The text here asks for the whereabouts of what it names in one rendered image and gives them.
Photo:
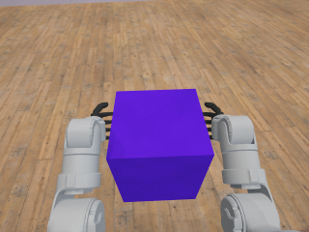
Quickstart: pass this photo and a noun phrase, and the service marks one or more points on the robot left hand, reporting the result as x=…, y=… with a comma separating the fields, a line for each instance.
x=97, y=112

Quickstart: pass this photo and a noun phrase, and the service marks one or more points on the robot left forearm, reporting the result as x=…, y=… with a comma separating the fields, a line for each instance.
x=83, y=137

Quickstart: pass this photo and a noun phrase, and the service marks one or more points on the robot right hand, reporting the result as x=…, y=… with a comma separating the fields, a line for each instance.
x=217, y=111

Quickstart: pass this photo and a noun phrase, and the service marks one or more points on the right robot upper arm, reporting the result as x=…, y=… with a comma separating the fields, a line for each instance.
x=249, y=212

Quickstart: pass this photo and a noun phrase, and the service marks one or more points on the carton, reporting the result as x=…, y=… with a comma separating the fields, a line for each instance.
x=159, y=146

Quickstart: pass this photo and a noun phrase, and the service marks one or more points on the robot right forearm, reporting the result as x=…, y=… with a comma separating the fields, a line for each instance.
x=238, y=145

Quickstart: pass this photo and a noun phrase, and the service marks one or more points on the left robot upper arm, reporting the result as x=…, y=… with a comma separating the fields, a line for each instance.
x=78, y=215

